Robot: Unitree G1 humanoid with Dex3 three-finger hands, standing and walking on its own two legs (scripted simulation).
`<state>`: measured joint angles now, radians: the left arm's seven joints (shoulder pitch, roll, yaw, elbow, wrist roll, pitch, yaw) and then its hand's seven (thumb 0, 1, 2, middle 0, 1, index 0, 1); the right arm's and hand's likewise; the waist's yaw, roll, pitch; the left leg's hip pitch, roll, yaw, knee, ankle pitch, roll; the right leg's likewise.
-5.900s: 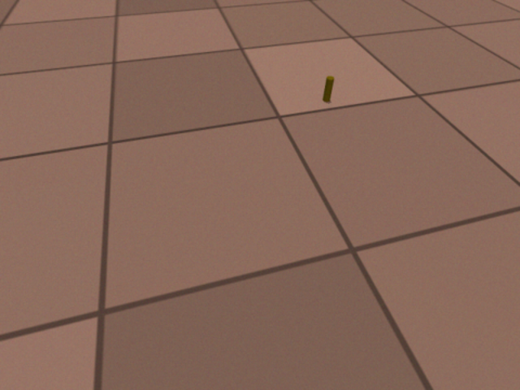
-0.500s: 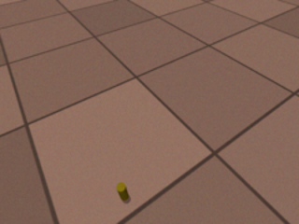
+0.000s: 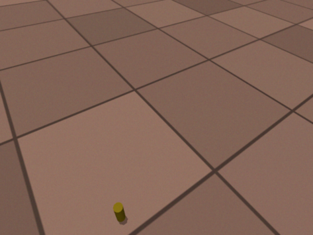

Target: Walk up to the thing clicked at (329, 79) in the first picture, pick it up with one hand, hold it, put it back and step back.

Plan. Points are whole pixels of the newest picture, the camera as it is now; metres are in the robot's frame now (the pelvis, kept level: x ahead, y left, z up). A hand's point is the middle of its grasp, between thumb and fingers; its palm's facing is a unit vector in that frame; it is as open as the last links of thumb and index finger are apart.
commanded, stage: walk up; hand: left
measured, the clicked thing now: (119, 212) +0.41 +0.18 -0.69
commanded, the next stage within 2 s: stand in 1.04 s
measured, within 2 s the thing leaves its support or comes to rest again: neither
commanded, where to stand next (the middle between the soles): +0.09 -0.02 m, yaw +1 degrees
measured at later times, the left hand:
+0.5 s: hand out of the picture +0.09 +0.25 -0.15, palm faces +0.01 -0.95 -0.32, open 7.3 cm
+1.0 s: hand out of the picture +0.11 +0.25 -0.15, palm faces +0.00 -0.95 -0.32, open 7.3 cm
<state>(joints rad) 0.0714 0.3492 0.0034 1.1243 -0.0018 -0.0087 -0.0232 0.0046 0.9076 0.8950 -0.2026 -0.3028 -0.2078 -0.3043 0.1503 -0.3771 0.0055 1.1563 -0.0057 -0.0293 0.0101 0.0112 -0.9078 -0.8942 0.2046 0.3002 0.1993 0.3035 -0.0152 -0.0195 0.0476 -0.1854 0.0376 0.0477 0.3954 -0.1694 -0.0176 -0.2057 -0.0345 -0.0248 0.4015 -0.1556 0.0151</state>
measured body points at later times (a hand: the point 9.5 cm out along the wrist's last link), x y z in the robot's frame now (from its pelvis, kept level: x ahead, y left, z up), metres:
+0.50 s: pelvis +0.02 +0.00 +0.00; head +0.03 +0.00 +0.45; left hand +0.09 +0.30 -0.13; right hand +0.12 -0.30 -0.13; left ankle +0.03 +0.13 -0.74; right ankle +0.04 -0.13 -0.74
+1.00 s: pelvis +0.03 +0.00 +0.01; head +0.03 +0.00 +0.45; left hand +0.11 +0.30 -0.13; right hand +0.10 -0.30 -0.13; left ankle +0.03 +0.13 -0.74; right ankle +0.04 -0.13 -0.74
